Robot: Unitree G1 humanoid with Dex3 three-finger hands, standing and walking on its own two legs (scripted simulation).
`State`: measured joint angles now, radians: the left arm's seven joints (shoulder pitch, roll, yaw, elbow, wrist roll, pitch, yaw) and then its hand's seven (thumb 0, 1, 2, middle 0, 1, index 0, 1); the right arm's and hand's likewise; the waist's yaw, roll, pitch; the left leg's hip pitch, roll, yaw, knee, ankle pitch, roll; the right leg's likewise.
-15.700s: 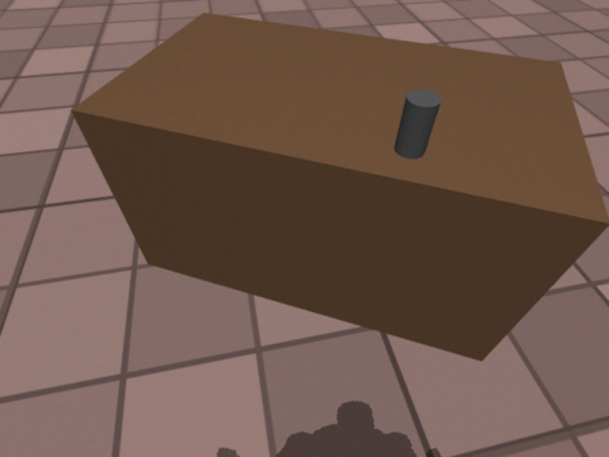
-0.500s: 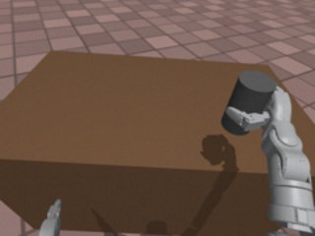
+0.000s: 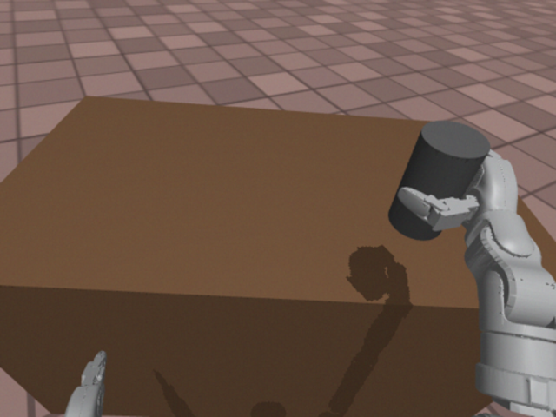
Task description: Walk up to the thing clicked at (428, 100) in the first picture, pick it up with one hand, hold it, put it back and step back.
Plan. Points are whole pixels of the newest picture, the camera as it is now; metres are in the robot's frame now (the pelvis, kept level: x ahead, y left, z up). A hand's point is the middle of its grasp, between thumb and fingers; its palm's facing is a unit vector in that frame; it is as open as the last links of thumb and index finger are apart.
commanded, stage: hold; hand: right
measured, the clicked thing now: (432, 183) +0.35 -0.18 +0.22
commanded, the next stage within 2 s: none
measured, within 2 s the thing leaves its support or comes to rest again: neither
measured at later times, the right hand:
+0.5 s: hand (439, 178) +0.35 -0.18 +0.23, palm faces +0.18 +0.98 +0.01, open 10.4 cm
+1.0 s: hand (441, 179) +0.34 -0.18 +0.24, palm faces +0.17 +0.99 +0.00, open 10.4 cm
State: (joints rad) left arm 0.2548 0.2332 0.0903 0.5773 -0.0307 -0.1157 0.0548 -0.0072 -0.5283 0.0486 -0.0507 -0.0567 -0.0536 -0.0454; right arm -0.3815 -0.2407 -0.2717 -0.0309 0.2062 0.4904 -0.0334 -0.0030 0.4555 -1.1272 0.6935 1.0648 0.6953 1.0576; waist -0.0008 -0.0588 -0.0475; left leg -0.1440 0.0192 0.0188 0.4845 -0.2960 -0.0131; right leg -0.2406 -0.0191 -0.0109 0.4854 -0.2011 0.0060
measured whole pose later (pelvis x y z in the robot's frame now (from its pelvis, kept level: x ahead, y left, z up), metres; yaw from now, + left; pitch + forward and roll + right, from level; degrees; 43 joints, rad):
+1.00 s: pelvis +0.01 +0.00 +0.00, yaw +0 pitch -3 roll +0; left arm 0.23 0.24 0.10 0.65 -0.04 -0.15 0.06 -0.01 -0.53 0.05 -0.05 -0.06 -0.06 -0.05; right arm -0.35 -0.25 -0.29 -0.15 0.23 0.60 -0.01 0.00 0.46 -1.13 0.69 1.07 0.69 1.06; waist -0.01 -0.07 -0.05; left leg -0.13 0.02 0.03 0.48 -0.31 -0.01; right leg -0.23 -0.02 0.00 0.48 -0.21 0.01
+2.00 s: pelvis +0.01 +0.00 +0.00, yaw +0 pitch -3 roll +0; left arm 0.22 0.24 0.11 0.66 -0.03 -0.15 0.06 -0.01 -0.53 0.05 -0.06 -0.06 -0.06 -0.05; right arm -0.32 -0.25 -0.29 -0.15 0.23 0.58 -0.01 0.00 0.46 -1.13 0.69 1.06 0.70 1.06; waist -0.01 -0.07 -0.05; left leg -0.12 0.02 0.03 0.48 -0.31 -0.01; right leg -0.22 -0.02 0.00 0.48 -0.21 0.01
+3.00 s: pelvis +0.00 +0.01 +0.00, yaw +0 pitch +0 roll +0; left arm 0.22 0.22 0.09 0.68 -0.02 -0.19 0.05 -0.01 -0.53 0.06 -0.05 -0.05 -0.06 -0.04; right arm -0.42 -0.27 -0.31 0.24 0.18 0.33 -0.02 0.00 0.47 -1.14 0.70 1.06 0.70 1.05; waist 0.02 -0.03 -0.02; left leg -0.20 0.00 0.02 0.51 -0.30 0.00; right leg -0.30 -0.03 -0.01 0.51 -0.21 0.02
